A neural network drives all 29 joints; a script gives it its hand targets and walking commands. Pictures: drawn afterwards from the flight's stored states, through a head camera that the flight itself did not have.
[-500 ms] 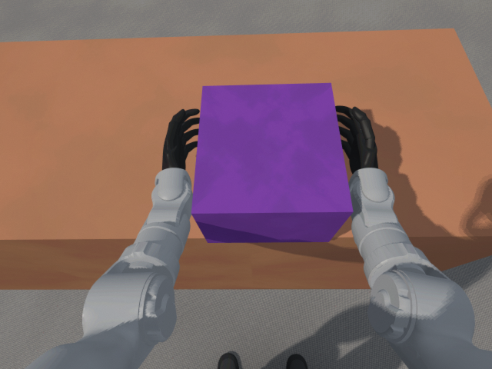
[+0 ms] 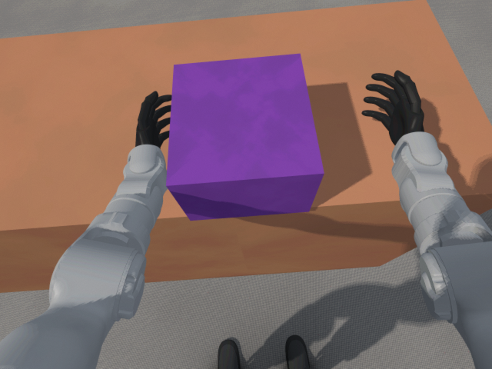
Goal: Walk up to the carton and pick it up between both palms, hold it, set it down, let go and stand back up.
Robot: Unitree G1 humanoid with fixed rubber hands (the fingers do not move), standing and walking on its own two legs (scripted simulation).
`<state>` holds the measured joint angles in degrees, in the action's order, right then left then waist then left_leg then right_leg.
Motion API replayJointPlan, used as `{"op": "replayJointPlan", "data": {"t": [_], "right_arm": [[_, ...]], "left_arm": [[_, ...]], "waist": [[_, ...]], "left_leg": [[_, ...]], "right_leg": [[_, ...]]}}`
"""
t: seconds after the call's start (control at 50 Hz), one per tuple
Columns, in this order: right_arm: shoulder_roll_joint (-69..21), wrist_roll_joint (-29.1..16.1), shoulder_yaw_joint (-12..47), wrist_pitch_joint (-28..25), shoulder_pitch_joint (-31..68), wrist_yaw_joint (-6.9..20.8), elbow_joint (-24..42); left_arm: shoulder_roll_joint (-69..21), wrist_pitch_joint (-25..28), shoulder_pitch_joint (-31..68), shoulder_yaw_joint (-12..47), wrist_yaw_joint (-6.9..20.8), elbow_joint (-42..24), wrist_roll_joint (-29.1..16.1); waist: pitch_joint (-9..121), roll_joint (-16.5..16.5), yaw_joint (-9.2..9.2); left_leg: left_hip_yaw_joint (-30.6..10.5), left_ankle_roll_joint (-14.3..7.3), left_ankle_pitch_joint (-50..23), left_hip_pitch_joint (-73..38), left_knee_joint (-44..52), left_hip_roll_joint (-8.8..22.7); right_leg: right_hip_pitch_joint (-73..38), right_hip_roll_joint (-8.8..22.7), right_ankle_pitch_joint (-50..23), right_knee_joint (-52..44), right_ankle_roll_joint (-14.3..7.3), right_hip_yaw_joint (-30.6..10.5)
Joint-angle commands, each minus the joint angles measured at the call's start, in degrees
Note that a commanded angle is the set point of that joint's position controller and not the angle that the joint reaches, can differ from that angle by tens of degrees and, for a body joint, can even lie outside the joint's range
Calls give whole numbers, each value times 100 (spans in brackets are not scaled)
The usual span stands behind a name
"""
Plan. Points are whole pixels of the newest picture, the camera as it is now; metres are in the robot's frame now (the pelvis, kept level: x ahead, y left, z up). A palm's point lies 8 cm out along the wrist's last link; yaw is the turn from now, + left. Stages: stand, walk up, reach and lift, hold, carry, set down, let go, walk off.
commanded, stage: let go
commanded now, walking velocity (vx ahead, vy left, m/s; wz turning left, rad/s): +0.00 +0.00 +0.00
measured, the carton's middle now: (243, 140) +0.49 +0.00 +0.02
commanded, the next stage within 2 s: stand in 1.18 s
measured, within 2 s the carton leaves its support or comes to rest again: neither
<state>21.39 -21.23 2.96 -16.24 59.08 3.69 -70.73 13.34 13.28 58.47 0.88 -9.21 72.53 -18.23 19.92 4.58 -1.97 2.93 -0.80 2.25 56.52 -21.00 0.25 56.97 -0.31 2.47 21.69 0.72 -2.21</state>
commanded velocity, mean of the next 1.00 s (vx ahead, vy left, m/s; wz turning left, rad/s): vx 0.00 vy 0.00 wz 0.00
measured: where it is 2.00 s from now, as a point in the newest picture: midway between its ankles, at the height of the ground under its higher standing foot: outside the picture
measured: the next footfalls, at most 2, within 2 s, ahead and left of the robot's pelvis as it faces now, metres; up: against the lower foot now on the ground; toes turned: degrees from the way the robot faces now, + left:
none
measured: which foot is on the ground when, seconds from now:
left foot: down 0.00-1.00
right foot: down 0.00-1.00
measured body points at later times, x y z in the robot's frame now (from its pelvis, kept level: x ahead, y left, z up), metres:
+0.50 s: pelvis -0.04 -0.02 -0.01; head +0.05 -0.03 +0.43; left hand +0.48 +0.15 +0.14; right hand +0.45 -0.23 +0.13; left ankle +0.03 +0.11 -0.72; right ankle +0.03 -0.12 -0.72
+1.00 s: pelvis +0.01 -0.01 +0.02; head +0.07 -0.04 +0.46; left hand +0.44 +0.17 +0.09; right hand +0.44 -0.25 +0.10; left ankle +0.03 +0.11 -0.72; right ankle +0.04 -0.12 -0.72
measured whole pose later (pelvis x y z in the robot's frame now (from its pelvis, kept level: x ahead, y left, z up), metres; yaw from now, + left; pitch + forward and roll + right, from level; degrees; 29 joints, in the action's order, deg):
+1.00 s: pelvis +0.01 -0.01 +0.02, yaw -2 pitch +22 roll +2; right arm 22.8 -22.9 5.7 -4.5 40.9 1.2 -48.4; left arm 13.7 -0.5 39.2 0.3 -8.6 49.2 -16.6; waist 15.7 1.8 0.6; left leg -0.9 0.1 5.2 36.9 -20.1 -2.0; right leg 40.3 -0.7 6.3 24.7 0.2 -4.4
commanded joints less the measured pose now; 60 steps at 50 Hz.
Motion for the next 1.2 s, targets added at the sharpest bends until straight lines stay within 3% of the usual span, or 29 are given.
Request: {"op": "replayJointPlan", "data": {"t": [0.0, 0.04, 0.06, 0.08, 0.16, 0.18, 0.2, 0.26, 0.34, 0.38, 0.46, 0.5, 0.52, 0.54, 0.58, 0.66, 0.7, 0.72, 0.74, 0.82, 0.84, 0.88, 0.92, 0.94, 1.02, 1.04, 1.08, 1.16, 1.18], "right_arm": [[639, -192, 286, -81, 2939, 15, 1679], [691, -206, 277, -6, 2892, -51, 1856], [865, -94, 113, 131, 3048, -71, 1641], [744, -112, 210, 160, 2928, -118, 1802], [951, 36, -59, 421, 3169, -251, 2113], [818, -24, 81, 454, 3039, -293, 2412], [911, 0, -26, 552, 3042, -325, 2448], [880, -56, -45, 872, 3149, -403, 2846], [636, -79, 89, 1458, 3125, -565, 2590], [620, -129, 54, 1551, 3328, -598, 2848], [686, 60, -43, 1934, 3358, -579, 2097], [824, 93, -134, 2065, 3399, -563, 2146], [807, 96, -183, 2097, 3584, -523, 2363], [836, 167, -237, 2143, 3511, -472, 2027], [763, 69, -62, 2174, 3284, -446, 2087], [1106, 36, -242, 2025, 2819, -372, 2116], [1169, 20, -249, 1815, 2604, -340, 2435], [1111, 43, -259, 1760, 2592, -312, 2329], [1218, -19, -284, 1573, 2407, -276, 2738], [1162, -71, -127, 1127, 1615, -231, 3259], [1165, -38, -200, 1086, 1560, -214, 3033], [997, -179, 21, 858, 1298, -214, 3724], [1101, -192, -83, 693, 956, -236, 3740], [967, -234, 48, 629, 657, -243, 3713], [1016, -208, -54, 498, 259, -284, 3771], [856, -268, 52, 454, 209, -274, 4097], [889, -232, -75, 481, 212, -254, 4163], [569, -223, 1, 668, -163, -262, 4123], [610, 1866, -627, 1036, -5305, -260, 1944]], "left_arm": [[1354, 243, 2974, 66, 103, -1241, -293], [1398, 159, 3020, 158, 82, -1563, -387], [1481, -8, 3185, 212, 108, -1425, -398], [1579, -44, 3140, 125, 113, -1392, -377], [1684, -405, 3514, 226, 43, -1686, -365], [1700, -467, 3348, 189, 10, -1772, -357], [1663, -591, 3396, 271, -17, -1902, -373], [1693, -951, 3664, 287, -115, -2258, -358], [1820, -1547, 3803, 127, -128, -1933, -194], [1850, -1602, 4083, 188, -231, -2486, -275], [1825, -1798, 4194, 226, -282, -1742, -335], [1676, -1955, 4071, 384, -329, -2020, -454], [1732, -1949, 4257, 376, -420, -2305, -509], [1573, -1975, 4134, 435, -453, -2068, -503], [1647, -2046, 3720, 254, -397, -1898, -470], [1434, -2044, 3050, 312, -419, -2456, -420], [1303, -1951, 2682, 250, -370, -2663, -390], [1395, -1907, 2591, 158, -334, -2559, -276], [1250, -1757, 2402, 253, -342, -3026, -344], [1271, -1428, 1362, -266, -169, -3300, 62], [1406, -1342, 1451, -345, -93, -3257, 177], [1494, -1096, 1220, -481, -10, -3657, 197], [1456, -881, 1000, -455, 88, -3972, 209], [1447, -810, 707, -527, 138, -3903, 311], [1439, -636, 375, -331, 244, -4026, 263], [1462, -567, 374, -296, 201, -4221, 239], [1361, -569, 429, -16, 115, -4230, 148], [1231, -627, 258, 205, -57, -4025, 49], [1050, -680, -5627, -684, 310, -1564, 2318]], "waist": [[5994, -963, -213], [6271, -918, -263], [6148, -889, -436], [5953, -971, -289], [5872, -834, -450], [5895, -884, -290], [5923, -804, -421], [5710, -844, -326], [4393, -1036, -95], [4521, -806, -1], [3513, -637, -1], [3895, -462, -62], [3950, -375, 61], [3697, -245, -19], [3649, -353, 158], [3874, -9, 93], [4010, -255, 17], [3868, -337, 129], [4179, -317, -14], [4567, -924, 146], [4421, -943, 139], [4673, -1186, 249], [4710, -1167, 119], [4507, -1151, 246], [3913, -1048, 88], [3902, -1059, 247], [3408, -897, 153], [2681, -874, 357], [763, -13, 559]], "left_leg": [[-608, 280, -1595, -3466, -763, -291], [-642, 271, -1668, -3554, -870, -341], [-651, 322, -1364, -3591, -874, -317], [-647, 257, -1230, -3565, -932, -362], [-677, 230, -594, -3618, -1004, -368], [-672, 147, -628, -3667, -1075, -402], [-708, 190, -546, -3800, -1110, -373], [-690, 162, -281, -3949, -1216, -389], [-696, 119, 449, -3784, -1460, -461], [-695, 138, 346, -3835, -1421, -423], [-672, 211, 950, -3608, -1309, -339], [-726, 264, 721, -4026, -1176, -261], [-741, 302, 579, -4167, -1167, -247], [-758, 358, 602, -4216, -1099, -164], [-700, 329, 297, -4299, -1046, -182], [-711, 560, -743, -5041, -1003, -149], [-726, 570, -1276, -5208, -1014, -185], [-723, 539, -1297, -5108, -972, -215], [-715, 575, -1638, -5268, -966, -235], [-606, 388, -2281, -4931, -733, -397], [-560, 379, -2137, -4696, -584, -397], [-511, 231, -2139, -4580, -455, -483], [-495, 191, -2140, -4615, -290, -511], [-488, 156, -2141, -4603, -268, -524], [-520, 132, -1633, -4822, -248, -499], [-502, 58, -1503, -4796, -265, -512], [-538, 57, -872, -4704, -291, -435], [-497, -118, -61, -4396, -444, -385], [-1300, -135, 2893, -4040, -13, 1202]], "right_leg": [[-2957, -142, -2870, 836, 472, 55], [-2915, -134, -2848, 925, 480, 70], [-2621, -166, -2482, 856, 488, 105], [-2537, -149, -2405, 889, 517, 103], [-2047, -101, -1479, 828, 539, 102], [-2089, -65, -1451, 838, 529, 69], [-1983, -62, -1189, 806, 503, 67], [-1845, 3, -395, 657, 470, 6], [-1503, 215, 1333, 312, 425, -331], [-1594, 156, 1226, 451, 417, -267], [-1411, 65, 1948, 358, 327, -179], [-1334, -29, 1698, 347, 298, -46], [-1227, -51, 1646, 372, 270, -31], [-1098, -118, 1627, 361, 234, 72], [-1507, -153, 1015, 398, 251, 106], [-1556, -292, 229, 344, 136, 224], [-1792, -294, -550, 407, 182, 229], [-1914, -278, -736, 438, 224, 213], [-2088, -293, -1137, 468, 226, 226], [-3458, -237, -2972, 713, 387, 111], [-3616, -239, -2971, 705, 426, 89], [-4134, -170, -3360, 780, 504, 27], [-4434, -152, -3620, 773, 520, 14], [-4493, -129, -3548, 711, 504, -26], [-3997, -86, -2730, 458, 472, -30], [-3953, -55, -2460, 452, 476, -48], [-3426, -46, -1390, 312, 406, -14], [-2869, 37, -138, 314, 353, -28], [-4059, 449, 2634, 1022, 379, 35]]}}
